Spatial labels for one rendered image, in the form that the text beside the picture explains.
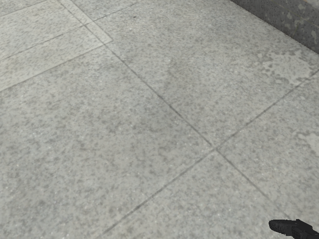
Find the robot right hand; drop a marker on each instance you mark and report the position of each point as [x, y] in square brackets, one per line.
[295, 228]

